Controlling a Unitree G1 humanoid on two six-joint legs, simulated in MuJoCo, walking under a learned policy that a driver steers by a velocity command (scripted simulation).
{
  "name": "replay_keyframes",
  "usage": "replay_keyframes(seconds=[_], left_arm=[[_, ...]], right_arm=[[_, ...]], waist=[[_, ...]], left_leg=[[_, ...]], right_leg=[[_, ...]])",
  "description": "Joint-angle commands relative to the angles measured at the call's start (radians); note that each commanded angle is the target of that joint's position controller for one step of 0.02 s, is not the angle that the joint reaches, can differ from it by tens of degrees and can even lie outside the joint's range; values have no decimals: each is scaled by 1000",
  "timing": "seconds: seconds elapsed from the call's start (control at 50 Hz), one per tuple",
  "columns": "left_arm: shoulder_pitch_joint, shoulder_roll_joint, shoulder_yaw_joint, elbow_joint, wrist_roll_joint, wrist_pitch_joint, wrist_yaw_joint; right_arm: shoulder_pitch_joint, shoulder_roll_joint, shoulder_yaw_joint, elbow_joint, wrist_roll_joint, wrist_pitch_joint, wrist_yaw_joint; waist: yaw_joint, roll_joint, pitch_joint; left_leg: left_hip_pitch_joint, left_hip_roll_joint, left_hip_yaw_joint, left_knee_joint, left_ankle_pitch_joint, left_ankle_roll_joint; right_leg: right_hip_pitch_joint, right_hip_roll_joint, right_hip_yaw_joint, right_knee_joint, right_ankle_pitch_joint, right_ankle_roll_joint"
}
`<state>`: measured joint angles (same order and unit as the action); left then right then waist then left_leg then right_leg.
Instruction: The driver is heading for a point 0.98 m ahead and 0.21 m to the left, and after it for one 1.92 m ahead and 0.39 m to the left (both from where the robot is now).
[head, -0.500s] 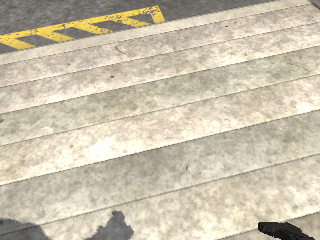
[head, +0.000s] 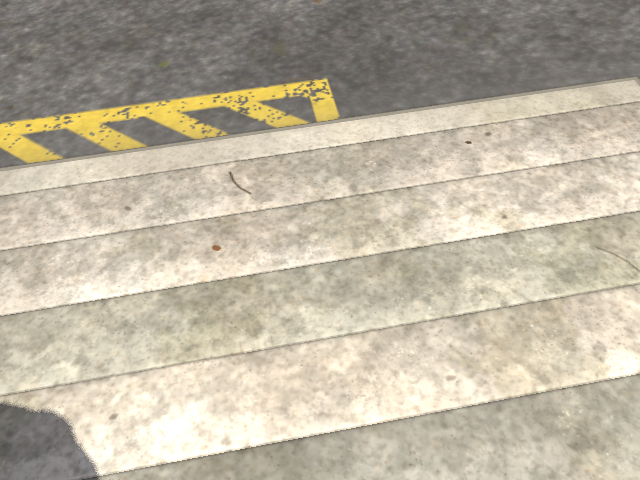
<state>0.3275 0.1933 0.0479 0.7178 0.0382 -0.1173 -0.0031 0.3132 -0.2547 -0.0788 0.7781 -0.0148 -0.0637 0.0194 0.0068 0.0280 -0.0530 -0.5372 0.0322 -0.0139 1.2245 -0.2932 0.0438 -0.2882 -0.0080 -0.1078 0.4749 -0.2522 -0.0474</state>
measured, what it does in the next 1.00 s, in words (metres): walks ahead, turning left: left foot, then right foot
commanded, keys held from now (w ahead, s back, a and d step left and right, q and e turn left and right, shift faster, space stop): w+q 0.70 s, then w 0.06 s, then w+e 0.24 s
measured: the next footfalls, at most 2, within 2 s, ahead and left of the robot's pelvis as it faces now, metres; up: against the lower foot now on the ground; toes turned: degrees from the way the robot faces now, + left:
left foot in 0.34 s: +0.36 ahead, +0.13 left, +0.00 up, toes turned +16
right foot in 0.86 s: +0.71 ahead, +0.10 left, +0.00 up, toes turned +27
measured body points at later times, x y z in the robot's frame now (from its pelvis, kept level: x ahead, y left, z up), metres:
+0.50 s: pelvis +0.29 +0.07 -0.01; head +0.32 +0.08 +0.44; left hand +0.35 +0.35 -0.12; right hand +0.45 -0.17 -0.12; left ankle +0.32 +0.12 -0.74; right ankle +0.28 -0.09 -0.64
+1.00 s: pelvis +0.60 +0.12 -0.01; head +0.62 +0.12 +0.44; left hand +0.59 +0.41 -0.11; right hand +0.77 -0.09 -0.13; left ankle +0.44 +0.17 -0.65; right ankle +0.67 +0.08 -0.74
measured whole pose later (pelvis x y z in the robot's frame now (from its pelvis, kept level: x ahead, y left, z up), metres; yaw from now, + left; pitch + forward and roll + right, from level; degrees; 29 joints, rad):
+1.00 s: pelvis +0.60 +0.12 -0.01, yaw +25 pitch +1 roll +0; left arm 0.24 0.25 0.04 0.75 0.02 -0.05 -0.01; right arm 0.34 -0.28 -0.05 0.75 -0.04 -0.05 0.01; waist -0.02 0.03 0.02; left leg -0.34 -0.06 -0.03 1.15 -0.35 0.06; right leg -0.34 0.07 -0.01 0.50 -0.18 -0.08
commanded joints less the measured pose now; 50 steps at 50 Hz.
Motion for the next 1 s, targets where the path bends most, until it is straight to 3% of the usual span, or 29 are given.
replay_keyframes(seconds=[0.02,0.12,0.18,0.22,0.28,0.3,0.32,0.34,0.36,0.38,0.4,0.42,0.44,0.46,0.5,0.54,0.66,0.76,0.8,0.84,0.86,0.88,0.9,0.92,0.94,0.96,1.0], left_arm=[[38,89,16,-27,-23,-40,15],[71,92,11,33,-13,-36,12],[102,127,20,64,-16,-25,16],[118,152,24,85,-16,-16,23],[127,202,35,106,-14,6,38],[117,226,43,106,-14,19,42],[99,242,48,92,-15,34,45],[96,215,43,55,-9,38,44],[159,87,18,-15,-15,39,25],[38,142,26,-59,-9,27,15],[-59,148,23,-86,-20,15,9],[-47,140,15,-82,-21,4,11],[-37,132,12,-74,-12,10,12],[-12,131,10,-71,3,31,11],[3,122,5,-63,18,72,4],[-47,111,-3,-72,18,87,-1],[-303,114,-16,-124,6,85,-10],[-417,114,-25,-153,-6,60,-21],[-359,124,-21,-138,-8,53,-23],[-181,167,4,-81,-6,46,-9],[-35,201,19,-42,0,36,2],[142,272,35,-32,13,32,16],[131,352,61,-8,10,44,9],[48,246,43,-26,-28,59,-4],[-23,199,34,-35,-34,62,-8],[-40,172,27,-28,-27,61,-13],[-21,158,22,2,-31,52,-13]], right_arm=[[-29,-6,0,-81,-16,22,15],[-183,-4,9,-130,-18,33,30],[-281,4,21,-167,-13,33,54],[-304,3,26,-183,-11,35,61],[-219,-32,11,-176,-22,36,45],[-120,-53,-1,-157,-24,31,37],[19,-82,-20,-119,-30,21,22],[146,-159,-48,-94,-39,21,0],[70,-273,-71,-119,-32,23,-14],[107,-254,-72,-146,5,39,-21],[57,-220,-63,-134,4,41,-32],[26,-169,-47,-126,7,39,-32],[-3,-137,-35,-122,12,32,-28],[-18,-113,-26,-121,16,26,-27],[-13,-111,-18,-111,13,10,-17],[23,-140,-23,-98,7,5,-16],[145,-153,-26,-62,14,8,-17],[204,-159,-24,-48,-2,11,-28],[178,-159,-18,-42,-1,4,-31],[147,-179,-19,-35,0,-7,-29],[140,-165,-14,-35,-1,-11,-26],[155,-102,4,-70,-5,-16,-25],[301,-69,5,-65,21,-11,-17],[206,-137,2,-61,-27,-7,-21],[96,-136,2,-82,-26,-9,-14],[38,-124,9,-98,-27,-12,-10],[35,-100,19,-107,-38,3,-1]], waist=[[-18,-111,24],[-12,-105,109],[20,-101,142],[23,-95,154],[-17,-141,81],[-64,-150,35],[-132,-121,-43],[-172,-40,-145],[-50,216,-203],[-124,102,-280],[-107,29,-134],[-58,-41,-59],[-14,-66,-22],[17,-49,-4],[40,-41,4],[27,-33,27],[-76,19,64],[-125,39,73],[-90,57,68],[-4,56,13],[65,30,-64],[121,-82,-212],[30,-374,-268],[23,-160,-129],[17,-87,-16],[9,-46,24],[-27,-87,44]], left_leg=[[-223,45,-47,4,60,-22],[-248,48,-6,-214,230,-21],[-159,40,79,-431,298,17],[-104,18,130,-523,282,55],[29,-86,196,-578,156,124],[132,-121,192,-603,119,151],[314,-148,164,-676,108,177],[564,-20,-26,-656,19,211],[838,259,-545,-722,107,369],[853,289,-782,-901,72,403],[738,275,-623,-932,116,363],[593,241,-513,-935,215,317],[472,187,-418,-941,310,281],[378,148,-357,-959,350,271],[296,107,-295,-974,395,265],[269,81,-273,-996,399,257],[404,45,-287,-981,380,189],[525,72,-313,-897,532,176],[525,98,-307,-882,592,148],[525,75,-255,-722,843,109],[467,31,-198,-533,814,89],[326,-19,-133,-223,492,69],[12,-199,-45,61,-209,18],[-110,-115,-99,87,-163,33],[-122,-70,-82,54,-65,28],[-106,-41,-68,7,-22,22],[-57,-2,-54,-80,-11,-4]], right_leg=[[178,-264,241,-277,237,-90],[178,-222,39,-320,400,-86],[207,-224,-41,-351,436,-63],[269,-230,-85,-325,565,-43],[389,-242,-133,-108,1028,-23],[385,-248,-139,45,1088,-26],[315,-230,-151,268,991,-15],[96,-198,-146,559,651,3],[-345,7,-75,940,-287,56],[-471,39,131,1051,-246,63],[-533,-26,160,1027,-129,54],[-482,-64,149,922,-57,51],[-411,-88,155,854,-50,57],[-348,-97,156,817,-67,69],[-312,-108,144,741,-97,83],[-342,-111,126,653,-37,94],[-433,-77,127,337,223,105],[-395,-26,101,168,235,74],[-265,-8,92,94,201,29],[-34,53,53,29,129,-23],[155,16,93,20,123,-60],[378,-218,379,21,8,-119],[553,-404,892,-141,-19,-276],[467,-343,913,-196,-155,-250],[344,-302,733,-197,-107,-231],[268,-249,630,-207,30,-211],[183,-171,504,-227,212,-184]])
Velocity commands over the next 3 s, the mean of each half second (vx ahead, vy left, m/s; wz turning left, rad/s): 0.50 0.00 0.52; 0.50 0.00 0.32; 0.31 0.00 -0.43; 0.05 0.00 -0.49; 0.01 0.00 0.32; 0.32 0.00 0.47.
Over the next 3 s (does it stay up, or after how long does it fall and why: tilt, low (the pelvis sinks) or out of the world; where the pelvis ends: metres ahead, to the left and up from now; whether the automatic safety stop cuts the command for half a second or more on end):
stays up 0.90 0.27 -0.01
